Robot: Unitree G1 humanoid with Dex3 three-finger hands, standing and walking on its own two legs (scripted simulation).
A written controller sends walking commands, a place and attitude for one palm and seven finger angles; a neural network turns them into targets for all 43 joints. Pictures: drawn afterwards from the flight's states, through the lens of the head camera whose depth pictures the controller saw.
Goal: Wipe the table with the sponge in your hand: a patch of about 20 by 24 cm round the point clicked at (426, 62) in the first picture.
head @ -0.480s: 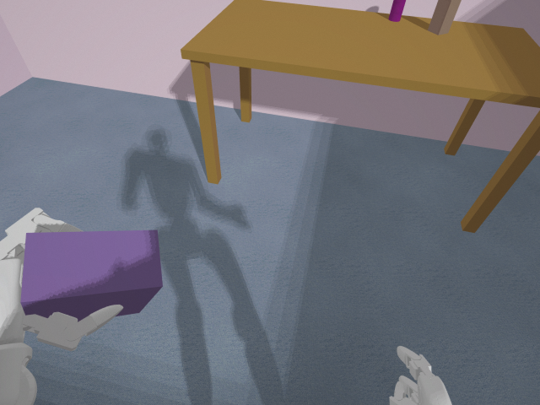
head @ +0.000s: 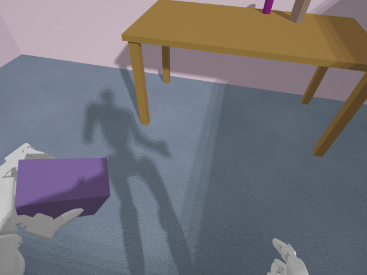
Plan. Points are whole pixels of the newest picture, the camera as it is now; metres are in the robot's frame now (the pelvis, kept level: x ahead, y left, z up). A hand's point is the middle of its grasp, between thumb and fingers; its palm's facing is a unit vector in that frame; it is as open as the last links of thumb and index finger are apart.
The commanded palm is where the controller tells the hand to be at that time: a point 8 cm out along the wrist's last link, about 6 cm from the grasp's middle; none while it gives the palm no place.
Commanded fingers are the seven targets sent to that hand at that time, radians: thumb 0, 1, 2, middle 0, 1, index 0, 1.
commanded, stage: walk to a spot facing it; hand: left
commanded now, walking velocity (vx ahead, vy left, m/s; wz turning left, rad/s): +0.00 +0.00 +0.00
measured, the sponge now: (76, 190) +0.22 +0.21 +0.14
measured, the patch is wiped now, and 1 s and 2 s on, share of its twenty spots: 0.00 0.00 0.00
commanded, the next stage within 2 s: take the last steps up to it in 1.94 s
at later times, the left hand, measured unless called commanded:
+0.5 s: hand (122, 157) +0.29 +0.14 +0.16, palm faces +0.21 -0.89 -0.40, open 10.2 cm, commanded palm +0.24 +0.20 +0.18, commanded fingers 0.00 0.10 1.30 -1.20 -1.60 -1.20 -1.60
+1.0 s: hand (172, 92) +0.47 +0.06 +0.17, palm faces +0.01 -0.91 -0.42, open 10.2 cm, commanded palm +0.43 +0.12 +0.18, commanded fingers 0.00 0.10 1.30 -1.20 -1.60 -1.20 -1.60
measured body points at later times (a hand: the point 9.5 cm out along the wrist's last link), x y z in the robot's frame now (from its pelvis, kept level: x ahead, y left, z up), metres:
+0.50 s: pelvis +0.03 -0.05 -0.01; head +0.03 -0.06 +0.44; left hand +0.27 +0.18 +0.18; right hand +0.14 -0.30 -0.11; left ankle +0.04 +0.10 -0.65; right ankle +0.03 -0.10 -0.74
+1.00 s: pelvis +0.17 -0.06 +0.00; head +0.19 -0.06 +0.44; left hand +0.47 +0.11 +0.19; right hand +0.24 -0.31 -0.09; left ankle +0.20 +0.07 -0.74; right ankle +0.11 -0.14 -0.66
